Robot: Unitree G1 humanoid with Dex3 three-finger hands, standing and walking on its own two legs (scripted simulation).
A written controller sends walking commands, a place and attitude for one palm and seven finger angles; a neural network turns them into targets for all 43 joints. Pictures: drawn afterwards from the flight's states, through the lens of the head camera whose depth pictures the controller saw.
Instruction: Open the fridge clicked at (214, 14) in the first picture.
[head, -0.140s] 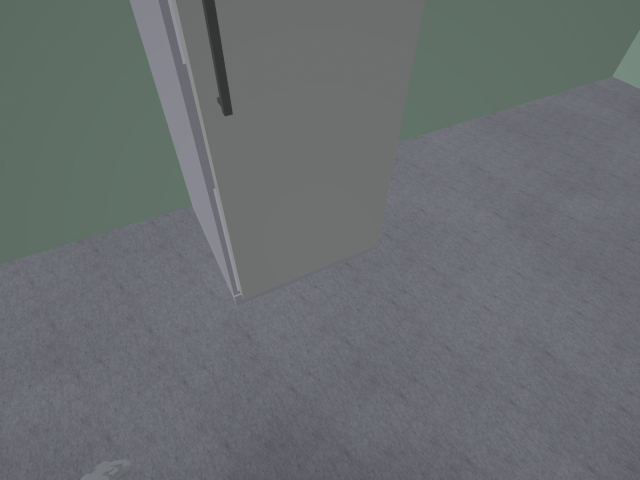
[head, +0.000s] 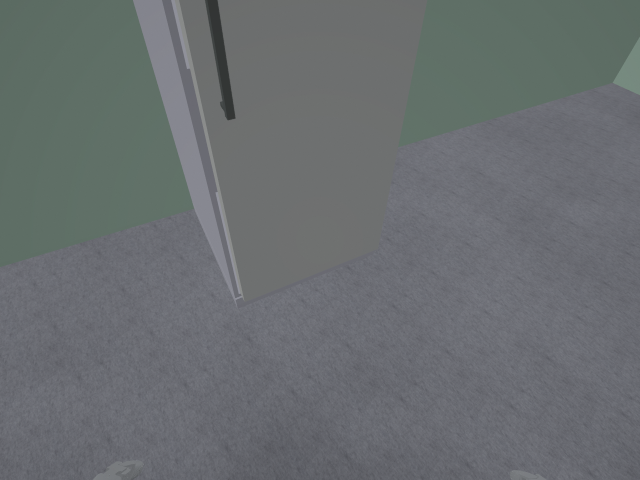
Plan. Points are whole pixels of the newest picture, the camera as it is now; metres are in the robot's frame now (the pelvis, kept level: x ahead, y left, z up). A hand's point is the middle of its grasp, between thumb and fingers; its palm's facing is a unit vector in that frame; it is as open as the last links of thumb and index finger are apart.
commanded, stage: stand and wait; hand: left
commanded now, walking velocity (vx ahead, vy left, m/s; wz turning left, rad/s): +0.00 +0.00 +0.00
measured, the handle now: (216, 47) +0.79 +0.25 +0.19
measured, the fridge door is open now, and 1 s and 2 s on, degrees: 0 0 0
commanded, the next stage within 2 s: look at it before walking up in 0.68 s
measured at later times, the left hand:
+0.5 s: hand out of the picture +0.06 +0.24 -0.15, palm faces -0.03 -0.94 -0.34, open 7.4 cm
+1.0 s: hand out of the picture +0.06 +0.23 -0.15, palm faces -0.03 -0.94 -0.34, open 7.4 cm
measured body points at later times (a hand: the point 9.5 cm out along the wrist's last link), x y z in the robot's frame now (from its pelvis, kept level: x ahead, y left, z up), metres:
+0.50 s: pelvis -0.01 -0.01 +0.01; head -0.01 -0.01 +0.46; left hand +0.06 +0.29 -0.13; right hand +0.07 -0.31 -0.13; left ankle -0.01 +0.11 -0.74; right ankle -0.01 -0.14 -0.74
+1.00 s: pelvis -0.02 -0.02 +0.01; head -0.01 -0.02 +0.46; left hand +0.06 +0.28 -0.12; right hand +0.06 -0.31 -0.13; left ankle -0.01 +0.11 -0.74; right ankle -0.01 -0.14 -0.74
